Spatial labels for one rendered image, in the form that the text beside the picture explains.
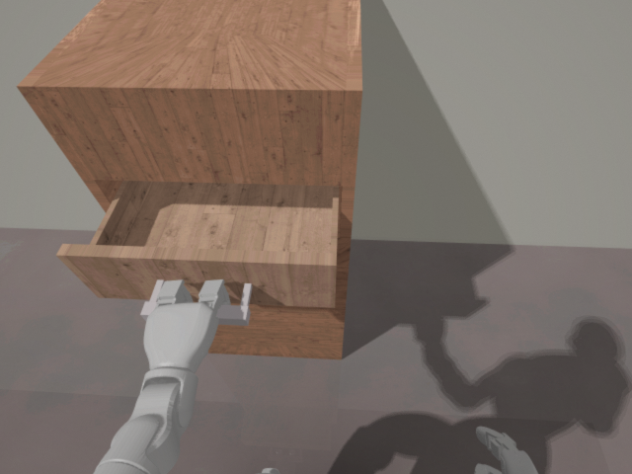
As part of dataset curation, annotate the right robot hand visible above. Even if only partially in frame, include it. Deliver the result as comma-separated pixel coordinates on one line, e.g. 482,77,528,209
474,427,538,474

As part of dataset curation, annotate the handle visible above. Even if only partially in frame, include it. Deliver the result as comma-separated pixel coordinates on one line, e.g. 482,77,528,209
140,279,253,326

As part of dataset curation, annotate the left robot hand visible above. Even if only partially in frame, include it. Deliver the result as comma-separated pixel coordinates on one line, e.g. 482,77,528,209
143,279,231,373

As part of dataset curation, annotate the robot left forearm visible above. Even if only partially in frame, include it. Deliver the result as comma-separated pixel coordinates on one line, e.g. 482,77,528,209
93,366,198,474

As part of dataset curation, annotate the cabinet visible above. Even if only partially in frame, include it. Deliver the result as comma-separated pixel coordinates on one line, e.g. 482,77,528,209
17,0,362,359

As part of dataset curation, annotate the drawer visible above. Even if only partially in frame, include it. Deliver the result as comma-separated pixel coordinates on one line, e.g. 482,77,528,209
56,181,339,308

